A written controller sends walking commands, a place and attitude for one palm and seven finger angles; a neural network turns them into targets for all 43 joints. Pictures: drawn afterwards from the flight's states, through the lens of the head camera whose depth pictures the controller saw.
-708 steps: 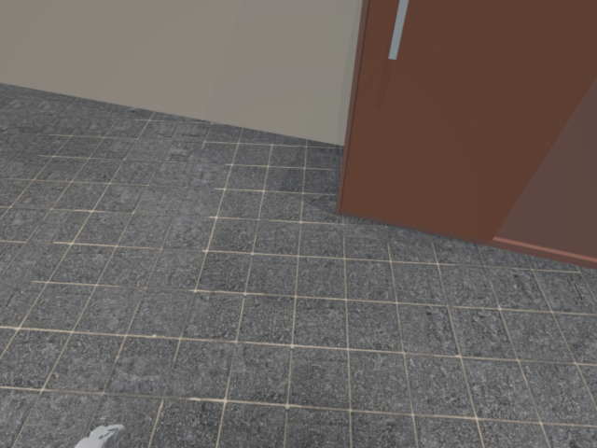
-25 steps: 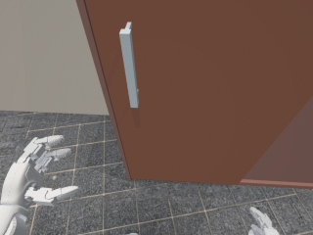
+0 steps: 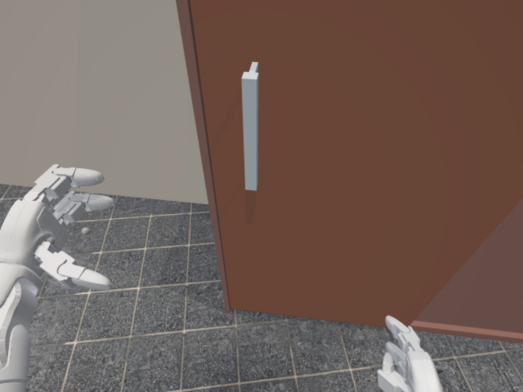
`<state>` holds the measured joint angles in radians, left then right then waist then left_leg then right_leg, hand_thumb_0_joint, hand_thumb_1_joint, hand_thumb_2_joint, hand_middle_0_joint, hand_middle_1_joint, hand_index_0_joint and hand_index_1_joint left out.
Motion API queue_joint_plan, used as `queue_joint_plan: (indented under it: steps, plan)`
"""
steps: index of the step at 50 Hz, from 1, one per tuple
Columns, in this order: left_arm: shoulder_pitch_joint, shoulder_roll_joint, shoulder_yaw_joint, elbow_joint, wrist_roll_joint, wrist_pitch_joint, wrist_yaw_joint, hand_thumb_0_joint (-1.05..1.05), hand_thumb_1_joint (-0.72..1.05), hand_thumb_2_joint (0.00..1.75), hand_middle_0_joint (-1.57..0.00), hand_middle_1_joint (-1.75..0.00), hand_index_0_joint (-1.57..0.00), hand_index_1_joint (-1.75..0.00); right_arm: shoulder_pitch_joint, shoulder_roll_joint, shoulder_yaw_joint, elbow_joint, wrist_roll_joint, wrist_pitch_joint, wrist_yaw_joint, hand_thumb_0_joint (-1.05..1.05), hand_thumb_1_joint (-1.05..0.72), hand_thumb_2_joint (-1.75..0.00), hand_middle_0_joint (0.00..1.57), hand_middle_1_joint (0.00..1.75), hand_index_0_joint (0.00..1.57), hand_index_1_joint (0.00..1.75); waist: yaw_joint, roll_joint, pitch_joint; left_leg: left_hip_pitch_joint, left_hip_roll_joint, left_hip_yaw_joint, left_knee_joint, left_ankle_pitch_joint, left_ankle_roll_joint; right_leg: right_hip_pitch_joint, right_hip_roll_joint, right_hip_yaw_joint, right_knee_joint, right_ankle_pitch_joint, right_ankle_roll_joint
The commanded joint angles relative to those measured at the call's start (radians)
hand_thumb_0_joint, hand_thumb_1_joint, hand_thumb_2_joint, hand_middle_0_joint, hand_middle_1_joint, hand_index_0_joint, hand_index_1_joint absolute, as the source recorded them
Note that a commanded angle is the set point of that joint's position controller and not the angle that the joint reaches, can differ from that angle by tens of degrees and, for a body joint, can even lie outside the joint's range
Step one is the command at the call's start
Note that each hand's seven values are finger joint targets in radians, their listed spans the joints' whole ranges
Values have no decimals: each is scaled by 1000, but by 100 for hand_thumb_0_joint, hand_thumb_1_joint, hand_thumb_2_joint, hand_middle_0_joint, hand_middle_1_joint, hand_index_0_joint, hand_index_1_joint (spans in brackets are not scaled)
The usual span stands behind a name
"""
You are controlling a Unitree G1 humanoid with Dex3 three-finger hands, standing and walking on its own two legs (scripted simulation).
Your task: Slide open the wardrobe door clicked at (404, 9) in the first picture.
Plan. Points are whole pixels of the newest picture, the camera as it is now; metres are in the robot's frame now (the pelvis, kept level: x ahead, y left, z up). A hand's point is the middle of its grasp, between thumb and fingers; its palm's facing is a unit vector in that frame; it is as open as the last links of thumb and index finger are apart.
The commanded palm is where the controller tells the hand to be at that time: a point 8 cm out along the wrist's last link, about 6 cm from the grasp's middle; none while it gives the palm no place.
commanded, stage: raise the hand with hooked fingers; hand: left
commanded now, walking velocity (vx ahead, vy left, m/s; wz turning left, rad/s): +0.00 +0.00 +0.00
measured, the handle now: (252, 131) +0.52 +0.09 +0.14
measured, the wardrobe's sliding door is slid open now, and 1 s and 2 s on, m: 0.00 0.00 0.00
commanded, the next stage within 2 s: move the hooked fingers beside the handle in 0.60 s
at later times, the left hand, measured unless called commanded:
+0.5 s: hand (94, 213) +0.28 +0.26 +0.17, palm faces +0.10 -0.99 -0.07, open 13.9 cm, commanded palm +0.24 +0.30 +0.17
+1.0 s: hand (138, 200) +0.31 +0.22 +0.16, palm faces +0.03 -1.00 -0.04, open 14.0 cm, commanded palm +0.29 +0.27 +0.16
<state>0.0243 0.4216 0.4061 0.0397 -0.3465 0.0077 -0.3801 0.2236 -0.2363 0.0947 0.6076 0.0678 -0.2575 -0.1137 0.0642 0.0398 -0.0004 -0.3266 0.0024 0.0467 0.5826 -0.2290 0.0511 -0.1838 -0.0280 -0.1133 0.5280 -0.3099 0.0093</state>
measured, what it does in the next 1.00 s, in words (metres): stands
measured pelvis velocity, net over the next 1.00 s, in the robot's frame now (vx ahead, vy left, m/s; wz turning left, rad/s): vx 0.01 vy -0.03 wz -0.01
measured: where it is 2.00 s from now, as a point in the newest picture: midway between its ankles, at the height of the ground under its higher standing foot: outside the picture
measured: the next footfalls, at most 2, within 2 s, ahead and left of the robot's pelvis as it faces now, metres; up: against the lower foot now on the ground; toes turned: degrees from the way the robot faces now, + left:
none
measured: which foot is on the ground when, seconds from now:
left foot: down 0.00-1.00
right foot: down 0.00-1.00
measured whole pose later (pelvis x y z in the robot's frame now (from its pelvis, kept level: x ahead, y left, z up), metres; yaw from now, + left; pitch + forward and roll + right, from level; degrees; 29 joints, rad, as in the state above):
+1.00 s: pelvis +0.01 -0.03 +0.00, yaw -1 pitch -2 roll +0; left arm -0.18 0.42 0.38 0.27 -0.33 0.08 -0.40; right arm 0.22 -0.27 0.06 0.63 0.09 -0.22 -0.12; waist 0.03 0.06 -0.01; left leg -0.29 0.03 0.04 0.52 -0.21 0.01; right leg -0.17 0.00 -0.11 0.51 -0.31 -0.03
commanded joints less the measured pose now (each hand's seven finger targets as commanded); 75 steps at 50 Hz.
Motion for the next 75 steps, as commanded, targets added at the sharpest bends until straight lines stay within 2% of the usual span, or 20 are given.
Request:
queue_joint_plan:
  steps: [1,3,6,7,13,17,19,22,25,29,34,36,37,42,48,55,57,60,63,75]
  plan:
    - [-332,287,130,-102,-20,-50,-21,0,-50,30,-30,-120,-30,-120,-93,-146,-59,-127,9,-58,-25,0,-90,-90,20,30,20,30,-36,92,-136,224,25,-139,-173,-25,-34,-130,49,31,-110,60,-33]
    - [-340,278,102,-30,-16,13,-50,0,-50,30,-30,-120,-30,-120,-96,-153,-60,-128,20,-46,-26,0,-90,-90,20,30,20,30,-37,77,-96,197,19,-129,-183,-43,-30,-126,45,35,-132,55,-33]
    - [-378,281,73,4,-7,85,-75,0,-50,30,-30,-120,-30,-120,-103,-157,-59,-147,26,-38,-25,0,-90,-90,20,30,20,30,-37,62,-105,197,14,-137,-191,-62,-29,-128,42,34,-135,48,-31]
    - [-356,271,75,9,-14,91,-81,0,-50,30,-30,-120,-30,-120,-104,-153,-59,-155,26,-36,-19,0,-90,-90,20,30,20,30,-29,22,-113,198,13,-134,-183,-34,-26,-108,46,37,-144,63,-35]
    - [-351,344,166,-154,-32,1,-56,0,-50,30,-30,-120,-30,-120,-114,-147,-65,-175,13,-45,-1,0,-90,-90,20,30,20,30,-13,42,-212,258,10,-115,-166,46,-22,-75,50,42,-139,93,-35]
    - [-338,367,212,-156,-25,-31,-16,0,-50,30,-30,-120,-30,-120,-101,-146,-68,-156,7,-51,-2,0,-90,-90,20,30,20,30,-6,89,-191,256,10,-99,-168,72,-24,-60,49,45,-149,115,-36]
    - [-343,328,181,-109,-19,-15,-15,0,-50,30,-30,-120,-30,-120,-98,-145,-70,-150,12,-49,-5,0,-90,-90,20,30,20,30,-18,105,-144,244,9,-91,-176,52,-24,-80,46,47,-156,107,-33]
    - [-349,291,134,-67,-15,15,-27,0,-50,30,-30,-120,-30,-120,-95,-150,-74,-144,17,-45,-9,0,-90,-90,20,30,20,30,-29,54,-110,231,10,-85,-169,51,-18,-87,43,55,-169,113,-29]
    - [-364,281,104,-52,-13,34,-51,0,-50,30,-30,-120,-30,-120,-97,-153,-75,-149,21,-39,-14,0,-90,-90,20,30,20,30,-39,37,-135,235,3,-76,-153,60,-13,-91,38,60,-164,127,-21]
    - [-363,313,137,-64,-30,12,-67,0,-50,30,-30,-120,-30,-120,-105,-152,-78,-152,19,-38,-11,0,-90,-90,20,30,20,30,-31,0,-174,234,-1,-69,-124,103,-8,-68,31,78,-150,184,-14]
    - [-364,331,172,-85,-36,-24,-54,0,-50,30,-30,-120,-30,-120,-113,-143,-77,-152,17,-41,-8,0,-90,-90,20,30,20,30,-23,39,-194,240,-3,-58,-114,132,-9,-52,26,85,-138,228,-12]
    - [-394,300,138,-71,-31,-23,-49,0,-50,30,-30,-120,-30,-120,-114,-141,-74,-147,20,-42,-10,0,-90,-90,20,30,20,30,-32,61,-168,239,-5,-59,-116,122,-11,-74,29,77,-137,217,-13]
    - [-388,303,141,-57,-32,-19,-45,0,-50,30,-30,-120,-30,-120,-104,-142,-77,-146,19,-39,-10,0,-90,-90,20,30,20,30,-30,16,-162,230,-1,-60,-114,121,-10,-67,29,79,-140,216,-11]
    - [-458,249,60,1,-15,8,-42,0,-50,30,-30,-120,-30,-120,-99,-146,-78,-138,24,-31,-17,0,-90,-90,20,30,20,30,-50,15,-135,225,-1,-61,-112,95,-6,-106,26,86,-145,191,-8]
    - [-535,304,97,34,1,-1,-11,0,-50,30,-30,-120,-30,-120,-96,-150,-82,-134,22,-19,-19,0,-90,-90,20,30,20,30,-46,-28,-183,208,-2,-61,-103,99,-5,-91,22,93,-134,195,-4]
    - [-605,285,72,82,29,-12,23,0,-50,30,-30,-120,-30,-120,-84,-146,-80,-130,21,-3,-15,0,-90,-90,20,30,20,30,-48,51,-225,230,-2,-52,-102,138,-8,-80,24,83,-114,240,-14]
    - [-606,282,70,92,29,-11,26,0,-50,30,-30,-120,-30,-120,-76,-148,-84,-131,21,2,-11,0,-90,-90,20,30,20,30,-47,3,-233,226,3,-52,-97,154,-6,-66,26,79,-112,258,-14]
    - [-602,245,38,77,33,-3,27,0,-50,30,-30,-120,-30,-120,-76,-149,-88,-141,21,10,-6,0,-90,-90,20,30,20,30,-45,32,-257,246,1,-49,-96,193,-5,-70,28,74,-95,306,-17]
    - [-565,256,60,99,28,6,34,0,-50,30,-30,-120,-30,-120,-66,-154,-92,-140,21,20,1,0,-90,-90,20,30,20,30,-39,-23,-247,224,4,-49,-95,211,-4,-62,30,71,-91,333,-15]
    - [-805,193,-35,92,72,-25,95,0,-50,30,-30,-120,-30,-120,-39,-151,-95,-113,16,54,-5,0,-90,-90,20,30,20,30,-84,59,-264,282,12,-68,-100,193,-11,-117,40,64,-95,249,-29]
